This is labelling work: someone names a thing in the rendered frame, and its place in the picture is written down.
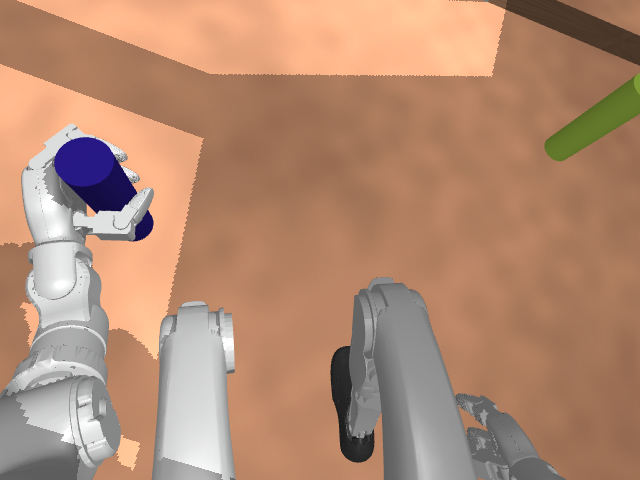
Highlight right robot hand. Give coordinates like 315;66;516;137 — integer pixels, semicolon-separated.
455;393;540;480

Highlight left robot hand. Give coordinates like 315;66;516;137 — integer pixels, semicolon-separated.
21;124;154;246

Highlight left robot arm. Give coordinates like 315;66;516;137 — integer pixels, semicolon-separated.
0;240;121;480

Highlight right robot foot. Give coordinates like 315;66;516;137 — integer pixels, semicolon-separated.
331;346;374;463

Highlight right robot arm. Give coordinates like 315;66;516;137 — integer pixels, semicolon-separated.
509;458;566;480

